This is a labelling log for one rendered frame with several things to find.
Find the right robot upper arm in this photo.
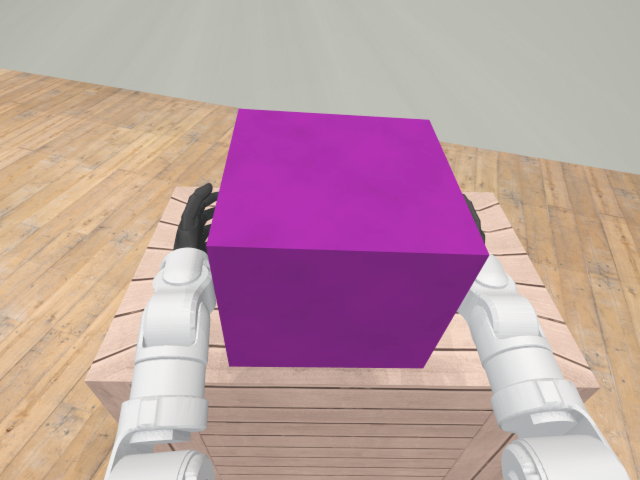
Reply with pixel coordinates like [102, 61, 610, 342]
[502, 434, 627, 480]

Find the pedestal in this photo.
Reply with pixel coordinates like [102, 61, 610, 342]
[84, 187, 601, 480]

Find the carton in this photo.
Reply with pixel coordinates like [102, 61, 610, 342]
[206, 109, 489, 368]

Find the robot right hand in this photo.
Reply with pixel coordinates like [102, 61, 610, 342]
[463, 194, 485, 244]

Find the robot left hand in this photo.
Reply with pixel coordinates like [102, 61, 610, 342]
[173, 183, 219, 255]

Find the left robot upper arm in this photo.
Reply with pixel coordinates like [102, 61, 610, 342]
[107, 450, 215, 480]

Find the robot left forearm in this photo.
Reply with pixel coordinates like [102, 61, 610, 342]
[104, 248, 216, 480]

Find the robot right forearm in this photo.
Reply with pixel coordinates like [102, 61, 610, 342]
[457, 254, 630, 480]

